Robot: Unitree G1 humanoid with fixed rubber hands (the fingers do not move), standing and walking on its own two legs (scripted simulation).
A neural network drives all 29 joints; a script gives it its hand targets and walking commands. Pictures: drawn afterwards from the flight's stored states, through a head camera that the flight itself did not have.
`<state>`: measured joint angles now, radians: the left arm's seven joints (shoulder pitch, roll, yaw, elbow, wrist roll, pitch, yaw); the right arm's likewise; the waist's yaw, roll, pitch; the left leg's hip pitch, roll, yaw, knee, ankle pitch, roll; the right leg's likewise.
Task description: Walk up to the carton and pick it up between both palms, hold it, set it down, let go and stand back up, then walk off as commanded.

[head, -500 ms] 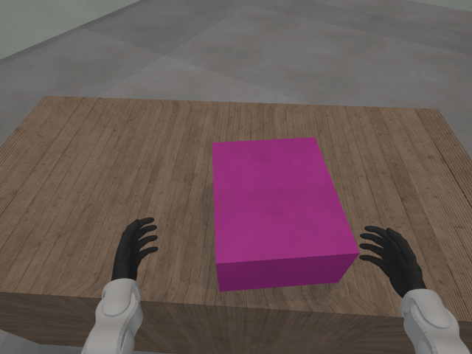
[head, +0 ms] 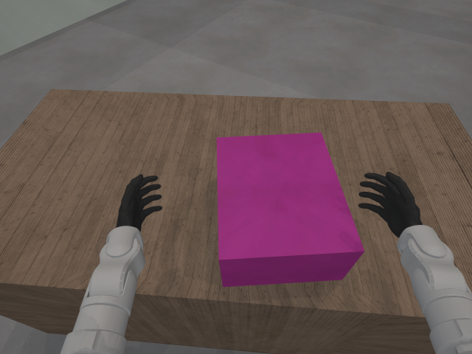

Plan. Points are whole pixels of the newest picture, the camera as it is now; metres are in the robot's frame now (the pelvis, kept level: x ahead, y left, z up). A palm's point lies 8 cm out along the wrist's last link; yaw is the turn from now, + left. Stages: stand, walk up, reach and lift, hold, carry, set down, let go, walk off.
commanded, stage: reach and lift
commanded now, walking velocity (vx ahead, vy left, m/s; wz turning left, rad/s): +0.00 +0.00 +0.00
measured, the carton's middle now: (275, 204) +0.43 -0.02 -0.07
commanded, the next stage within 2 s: none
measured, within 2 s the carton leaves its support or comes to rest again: neither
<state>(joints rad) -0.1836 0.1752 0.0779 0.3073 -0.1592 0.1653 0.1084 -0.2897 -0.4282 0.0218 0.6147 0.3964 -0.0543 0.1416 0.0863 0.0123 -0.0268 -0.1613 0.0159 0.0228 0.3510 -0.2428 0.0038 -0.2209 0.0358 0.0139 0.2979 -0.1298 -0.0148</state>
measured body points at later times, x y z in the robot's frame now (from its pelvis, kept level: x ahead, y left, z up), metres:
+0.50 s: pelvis -0.01 -0.01 +0.00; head +0.03 -0.01 +0.45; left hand +0.37 +0.25 +0.09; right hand +0.44 -0.20 +0.10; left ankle -0.04 +0.11 -0.75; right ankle +0.01 -0.11 -0.75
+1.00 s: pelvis -0.01 -0.01 -0.02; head +0.06 -0.01 +0.42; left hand +0.36 +0.24 -0.01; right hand +0.45 -0.19 +0.04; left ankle -0.04 +0.11 -0.75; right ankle +0.01 -0.11 -0.75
